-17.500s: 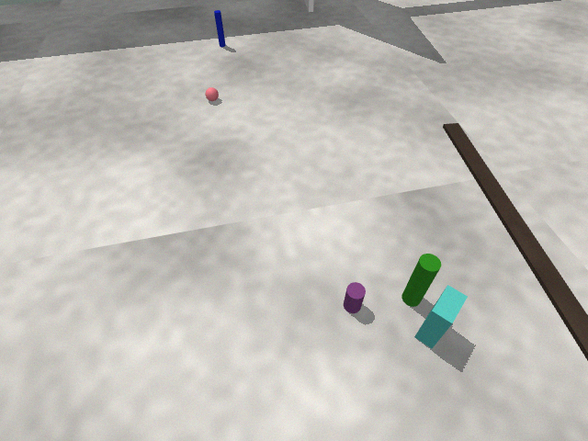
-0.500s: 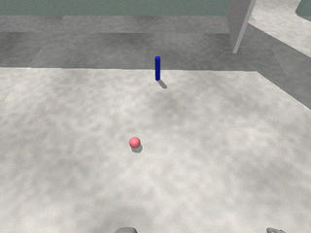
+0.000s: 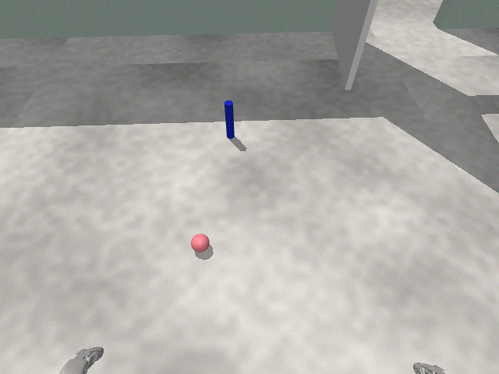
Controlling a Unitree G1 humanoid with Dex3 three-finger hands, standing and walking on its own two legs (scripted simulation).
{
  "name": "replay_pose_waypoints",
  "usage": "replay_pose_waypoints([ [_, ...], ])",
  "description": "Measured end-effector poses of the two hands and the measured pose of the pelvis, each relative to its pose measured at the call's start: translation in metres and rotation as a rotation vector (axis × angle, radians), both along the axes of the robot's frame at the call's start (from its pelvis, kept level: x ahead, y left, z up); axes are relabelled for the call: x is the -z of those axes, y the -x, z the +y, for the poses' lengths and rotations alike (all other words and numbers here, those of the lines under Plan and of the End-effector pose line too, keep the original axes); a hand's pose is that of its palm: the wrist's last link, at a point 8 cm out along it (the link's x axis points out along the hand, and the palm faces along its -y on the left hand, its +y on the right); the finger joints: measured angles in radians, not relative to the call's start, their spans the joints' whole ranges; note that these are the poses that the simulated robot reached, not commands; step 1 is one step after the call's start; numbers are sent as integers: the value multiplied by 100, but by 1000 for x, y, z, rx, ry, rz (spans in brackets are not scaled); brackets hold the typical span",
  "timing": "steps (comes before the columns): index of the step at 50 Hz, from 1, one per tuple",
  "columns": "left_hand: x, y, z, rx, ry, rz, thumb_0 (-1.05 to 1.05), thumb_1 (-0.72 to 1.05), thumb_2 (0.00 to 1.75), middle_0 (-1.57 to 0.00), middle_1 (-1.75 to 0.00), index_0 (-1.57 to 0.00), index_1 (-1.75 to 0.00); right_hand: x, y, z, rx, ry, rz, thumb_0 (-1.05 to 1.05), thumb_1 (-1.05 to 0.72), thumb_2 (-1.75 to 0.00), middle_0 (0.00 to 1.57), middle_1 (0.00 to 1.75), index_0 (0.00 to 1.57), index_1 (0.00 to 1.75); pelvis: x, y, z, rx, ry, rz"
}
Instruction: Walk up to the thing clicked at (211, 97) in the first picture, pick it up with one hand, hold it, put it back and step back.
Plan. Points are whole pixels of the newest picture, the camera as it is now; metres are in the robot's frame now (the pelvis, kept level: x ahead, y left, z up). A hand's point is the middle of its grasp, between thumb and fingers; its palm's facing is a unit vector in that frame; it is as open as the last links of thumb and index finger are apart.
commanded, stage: walk up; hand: left
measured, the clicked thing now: (200, 242) +0.70 +0.23 -0.73
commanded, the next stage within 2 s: stand in 0.18 s
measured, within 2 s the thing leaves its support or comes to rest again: neither
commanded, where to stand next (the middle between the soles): +0.35 +0.02 m, yaw -2 degrees
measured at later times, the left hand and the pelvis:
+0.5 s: hand out of the picture +0.05 +0.25 -0.15, palm faces -0.03 -0.94 -0.34, open 7.4 cm; pelvis -0.02 +0.00 +0.01, yaw +0 degrees
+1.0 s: hand out of the picture +0.04 +0.26 -0.15, palm faces -0.03 -0.94 -0.34, open 7.4 cm; pelvis -0.02 +0.01 +0.01, yaw +1 degrees
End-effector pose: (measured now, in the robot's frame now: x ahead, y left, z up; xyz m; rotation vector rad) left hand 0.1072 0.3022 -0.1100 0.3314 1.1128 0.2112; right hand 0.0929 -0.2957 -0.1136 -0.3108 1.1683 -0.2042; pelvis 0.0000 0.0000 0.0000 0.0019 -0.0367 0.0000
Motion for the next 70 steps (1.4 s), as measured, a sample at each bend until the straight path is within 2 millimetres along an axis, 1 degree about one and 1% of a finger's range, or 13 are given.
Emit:
replay_pose_waypoints([
  [4,-1,-1,-2,13,6,5,1,90,90,-20,-30,-20,-30,-4,-1,-1,9,4,-13,1,-91,-90,20,30,20,30,-2,2,1,6,1,-4],
  [8,-1,5,-5,16,13,21,1,90,90,-20,-30,-20,-30,-7,0,-2,14,3,-21,1,-91,-90,20,30,20,30,-4,5,1,12,1,-8],
  [17,0,34,-8,11,26,83,1,90,90,-20,-30,-20,-30,-8,15,0,17,-12,-7,0,-91,-90,20,30,20,30,-9,14,2,2,4,-19],
  [28,1,71,-2,-16,23,142,1,90,90,-20,-30,-20,-30,-5,41,2,14,-18,42,1,-91,-90,20,30,20,30,-10,25,3,-4,4,-17],
  [32,2,79,0,-23,21,159,1,90,90,-20,-30,-20,-30,-4,49,2,16,-16,60,1,-91,-90,20,30,20,30,-10,26,4,-7,4,-14],
  [37,2,84,2,-27,21,166,1,90,90,-20,-30,-20,-30,-3,54,3,15,-14,78,1,-91,-90,20,30,20,30,-10,27,5,-10,4,-10],
  [41,3,83,3,-25,21,166,1,90,90,-20,-30,-20,-30,-3,54,4,14,-13,80,1,-91,-90,20,30,20,30,-10,26,6,-12,5,-7],
  [46,3,78,4,-21,23,155,1,90,90,-20,-30,-20,-30,-3,51,5,7,-10,77,1,-91,-90,20,30,20,30,-10,23,7,-14,5,-4],
  [61,1,60,5,-9,27,133,1,90,90,-20,-30,-20,-30,-6,29,5,-8,-15,40,0,-91,-90,20,30,20,30,-9,11,8,-10,-1,5],
  [63,0,57,6,-1,22,134,1,90,90,-20,-30,-20,-30,-7,28,1,7,-20,13,0,-91,-90,20,30,21,30,-8,5,6,5,-7,6],
  [65,-4,53,8,11,6,144,1,90,90,-20,-30,-20,-30,-8,30,-9,28,-17,-3,0,-90,-90,20,30,21,30,-7,-1,1,17,-4,6],
  [68,-9,40,7,24,-20,144,1,90,90,-20,-30,-20,-30,-6,38,-27,49,-6,13,0,-90,-90,20,30,21,30,-6,-11,-10,23,-16,-2],
  [70,-13,29,3,30,-36,134,1,90,90,-20,-30,-20,-30,-2,42,-43,60,-3,42,0,-90,-90,20,30,21,30,-3,-19,-20,25,-25,-9],
])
